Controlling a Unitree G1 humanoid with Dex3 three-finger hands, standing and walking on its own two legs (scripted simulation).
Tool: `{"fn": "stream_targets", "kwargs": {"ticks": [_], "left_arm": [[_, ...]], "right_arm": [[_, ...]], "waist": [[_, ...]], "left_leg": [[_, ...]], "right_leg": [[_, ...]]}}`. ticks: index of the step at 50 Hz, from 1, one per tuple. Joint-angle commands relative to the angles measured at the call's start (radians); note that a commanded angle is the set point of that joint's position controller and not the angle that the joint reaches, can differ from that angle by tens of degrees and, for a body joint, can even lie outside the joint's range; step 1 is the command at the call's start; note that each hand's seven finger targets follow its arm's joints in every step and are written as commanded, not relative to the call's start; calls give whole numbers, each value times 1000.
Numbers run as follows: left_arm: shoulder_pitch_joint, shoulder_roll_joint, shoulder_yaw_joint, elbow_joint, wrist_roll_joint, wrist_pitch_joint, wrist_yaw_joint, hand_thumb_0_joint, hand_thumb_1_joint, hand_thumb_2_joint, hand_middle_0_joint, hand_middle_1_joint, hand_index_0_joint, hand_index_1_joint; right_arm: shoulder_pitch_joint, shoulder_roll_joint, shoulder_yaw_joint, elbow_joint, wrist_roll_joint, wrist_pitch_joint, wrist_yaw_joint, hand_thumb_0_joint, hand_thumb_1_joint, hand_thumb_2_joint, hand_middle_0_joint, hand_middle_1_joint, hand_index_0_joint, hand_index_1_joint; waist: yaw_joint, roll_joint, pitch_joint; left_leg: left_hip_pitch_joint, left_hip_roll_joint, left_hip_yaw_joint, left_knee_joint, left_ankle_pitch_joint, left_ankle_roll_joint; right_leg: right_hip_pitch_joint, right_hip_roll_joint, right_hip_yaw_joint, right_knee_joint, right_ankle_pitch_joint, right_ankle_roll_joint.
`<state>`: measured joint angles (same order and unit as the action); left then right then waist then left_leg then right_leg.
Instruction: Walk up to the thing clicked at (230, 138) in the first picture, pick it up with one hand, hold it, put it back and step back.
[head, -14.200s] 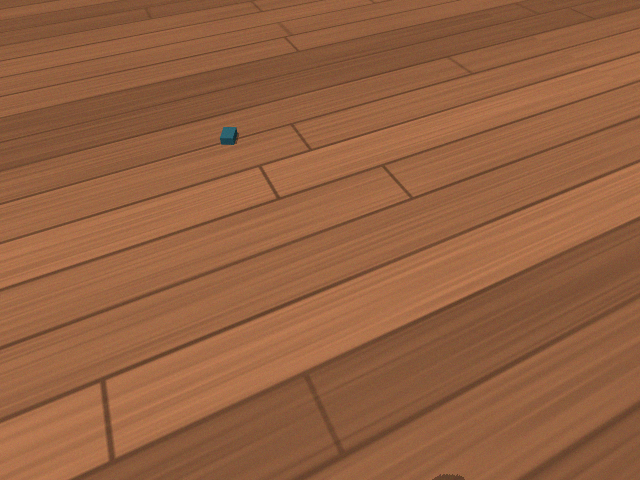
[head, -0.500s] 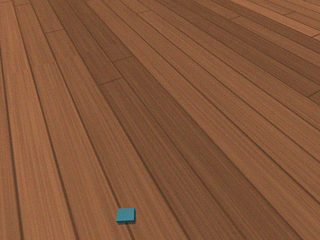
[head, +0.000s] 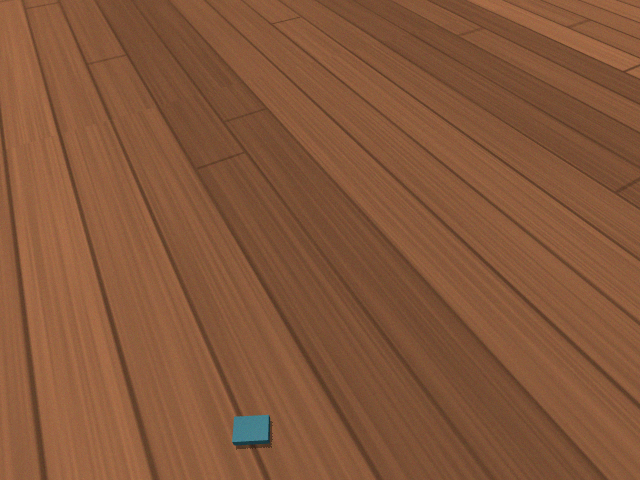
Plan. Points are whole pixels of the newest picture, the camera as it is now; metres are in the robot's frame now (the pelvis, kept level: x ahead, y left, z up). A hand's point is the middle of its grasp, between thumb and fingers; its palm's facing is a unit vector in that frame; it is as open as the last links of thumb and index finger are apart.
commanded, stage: stand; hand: left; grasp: from above
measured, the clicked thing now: (251, 430) +0.38 +0.22 -0.76
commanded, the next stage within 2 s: rise first in 0.20 s
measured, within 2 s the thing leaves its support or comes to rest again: neither
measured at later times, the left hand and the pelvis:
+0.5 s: hand out of the picture +0.14 +0.25 -0.17, palm faces -0.02 -0.95 -0.33, open 8.1 cm; pelvis -0.01 +0.00 -0.02, yaw +0 degrees
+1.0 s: hand out of the picture +0.13 +0.26 -0.25, palm faces -0.20 -0.85 -0.48, open 13.0 cm; pelvis -0.01 +0.01 -0.11, yaw -1 degrees
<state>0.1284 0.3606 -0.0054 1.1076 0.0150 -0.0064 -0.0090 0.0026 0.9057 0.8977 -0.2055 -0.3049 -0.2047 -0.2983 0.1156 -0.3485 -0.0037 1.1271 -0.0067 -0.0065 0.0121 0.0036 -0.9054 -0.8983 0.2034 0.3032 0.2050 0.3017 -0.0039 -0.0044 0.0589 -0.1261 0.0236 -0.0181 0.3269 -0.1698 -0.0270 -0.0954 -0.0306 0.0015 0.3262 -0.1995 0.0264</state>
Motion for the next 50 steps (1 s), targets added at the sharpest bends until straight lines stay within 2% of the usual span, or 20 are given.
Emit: {"fn": "stream_targets", "kwargs": {"ticks": [1, 14, 15, 16, 17, 18, 19, 21, 23, 24, 25, 26, 28, 31, 34, 37, 43, 46, 49, 50], "left_arm": [[-13, 213, 46, -51, -6, -23, 17, 0, 899, 900, -200, -300, -200, -300], [-21, 211, 48, -55, -4, -23, 19, 0, 899, 900, -200, -300, -200, -300], [-21, 214, 49, -54, -6, -22, 19, 0, 865, 900, -212, -380, -221, -380], [-372, 34, 48, -405, -53, -118, 31, 0, 785, 868, -265, -438, -230, -460], [-481, 87, 65, -342, -50, -109, 37, 0, 705, 845, -275, -484, -243, -517], [-301, 171, 128, -139, -31, -66, 42, 0, 625, 826, -261, -555, -244, -572], [-219, 181, 148, -80, -19, -48, 28, 0, 545, 836, -266, -602, -245, -623], [-306, 238, 176, -129, 24, -56, 7, 0, 385, 779, -277, -725, -288, -713], [-195, 218, 192, -53, 82, -35, -22, 0, 225, 760, -271, -835, -301, -805], [-110, 221, 217, -26, 117, -24, -32, 0, 145, 767, -269, -857, -296, -830], [-73, 215, 233, -66, 123, -16, -32, 0, 65, 766, -277, -862, -296, -842], [-111, 221, 233, -140, 137, -9, -27, 0, -15, 763, -290, -859, -305, -844], [-81, 147, 199, -161, 148, 31, -13, 0, -175, 750, -294, -864, -307, -851], [-125, 168, 204, -270, 172, 78, 6, 0, -346, 779, -310, -849, -304, -856], [-62, 119, 195, -303, 181, 108, 15, 0, -374, 792, -291, -854, -285, -860], [-115, 148, 215, -416, 217, 89, 26, 0, -384, 799, -298, -852, -288, -863], [18, 133, 214, -603, 277, 75, 40, 0, -402, 829, -293, -864, -274, -884], [78, 114, 203, -678, 294, 90, 43, 0, -403, 838, -289, -864, -265, -889], [119, 124, 216, -739, 307, 111, 49, 0, -393, 821, -295, -858, -277, -877], [147, 107, 198, -747, 314, 119, 47, 0, -395, 821, -298, -851, -279, -870]], "right_arm": [[-24, -218, -38, -59, -1, -21, -17, 0, -900, -900, 200, 300, 200, 300], [-33, -219, -37, -67, -1, -21, -20, 0, -900, -900, 200, 300, 200, 300], [-29, -214, -35, -64, -1, -20, -20, 0, -871, -890, 197, 298, 197, 298], [-19, -53, -1, -339, 65, -71, -39, 0, -922, -905, 199, 300, 200, 300], [32, -80, -4, -282, 67, -71, -49, 0, -894, -898, 199, 300, 199, 300], [61, -108, -13, -266, 65, -59, -55, 0, -885, -897, 199, 300, 199, 300], [69, -111, -30, -294, 63, -49, -54, 0, -873, -893, 199, 300, 200, 300], [93, -110, -60, -328, 48, -60, -64, 0, -888, -897, 199, 300, 199, 300], [123, -104, -80, -366, 31, -65, -56, 0, -900, -901, 199, 300, 199, 300], [130, -98, -90, -383, 25, -65, -49, 0, -890, -898, 200, 300, 200, 300], [132, -88, -94, -412, 24, -64, -45, 0, -898, -899, 200, 300, 200, 300], [122, -83, -96, -443, 26, -63, -43, 0, -894, -898, 200, 300, 200, 300], [103, -71, -92, -481, 28, -62, -36, 0, -888, -897, 200, 300, 200, 300], [76, -70, -96, -555, 37, -63, -28, 0, -920, -906, 200, 300, 200, 300], [87, -63, -98, -580, 32, -75, -19, 0, -916, -905, 200, 300, 200, 300], [99, -55, -106, -602, 25, -94, -18, 0, -920, -906, 200, 300, 200, 300], [99, -45, -109, -645, 15, -122, -20, 0, -915, -904, 200, 300, 200, 300], [89, -42, -111, -664, 12, -129, -17, 0, -910, -904, 200, 300, 200, 300], [71, -41, -109, -680, 14, -135, -14, 0, -920, -905, 200, 300, 200, 300], [63, -39, -106, -683, 12, -137, -12, 0, -924, -906, 200, 300, 200, 300]], "waist": [[3, 15, -84], [3, 18, -95], [3, 10, -88], [-115, 44, -39], [-83, 27, -67], [-67, -20, -32], [-32, -28, -32], [-26, -33, -175], [-23, -36, -253], [20, -12, -286], [37, 19, -325], [42, 51, -367], [33, 70, -308], [15, 44, -287], [1, -12, -282], [-8, 25, -338], [-4, 85, -444], [-8, 88, -470], [-3, 83, -482], [-7, 86, -479]], "left_leg": [[35, 104, -69, -39, 157, 40], [43, 107, -66, -31, 196, 40], [38, 106, -65, -33, 197, 38], [-79, -28, 64, 39, 10, 29], [-79, -34, 61, 47, -22, 30], [-126, -40, 57, 66, -53, 35], [-161, -32, 58, 95, -38, 32], [-160, -31, 51, 163, 22, 34], [-217, -39, 43, 249, 76, 34], [-253, -48, 46, 280, 98, 30], [-247, -53, 49, 292, 117, 25], [-241, -56, 51, 298, 119, 22], [-290, -46, 42, 314, 87, 16], [-353, -34, 34, 360, 8, 16], [-433, -26, 26, 434, -29, 22], [-488, -17, 20, 523, -47, 21], [-542, -4, 6, 653, 31, 21], [-579, 3, -10, 695, 19, 22], [-640, -3, -8, 737, -31, 25], [-663, -3, -10, 756, -38, 26]], "right_leg": [[-7, -99, 64, -48, 135, -46], [5, -101, 59, -44, 178, -44], [9, -102, 58, -42, 173, -46], [-222, 23, -15, 22, 92, -31], [-181, 21, -25, 27, 55, -29], [-197, 31, -36, 33, 5, -35], [-211, 36, -44, 61, -7, -38], [-222, 32, -32, 130, 56, -35], [-243, 30, -32, 216, 117, -33], [-234, 27, -31, 247, 122, -38], [-228, 28, -25, 263, 131, -41], [-222, 27, -23, 273, 128, -41], [-299, 34, -33, 301, 80, -43], [-385, 40, -38, 343, -9, -43], [-456, 46, -48, 414, -48, -37], [-559, 43, -42, 514, -67, -40], [-678, 40, -40, 669, -26, -43], [-739, 41, -47, 719, -47, -43], [-772, 42, -47, 751, -79, -44], [-791, 40, -47, 770, -84, -44]]}}
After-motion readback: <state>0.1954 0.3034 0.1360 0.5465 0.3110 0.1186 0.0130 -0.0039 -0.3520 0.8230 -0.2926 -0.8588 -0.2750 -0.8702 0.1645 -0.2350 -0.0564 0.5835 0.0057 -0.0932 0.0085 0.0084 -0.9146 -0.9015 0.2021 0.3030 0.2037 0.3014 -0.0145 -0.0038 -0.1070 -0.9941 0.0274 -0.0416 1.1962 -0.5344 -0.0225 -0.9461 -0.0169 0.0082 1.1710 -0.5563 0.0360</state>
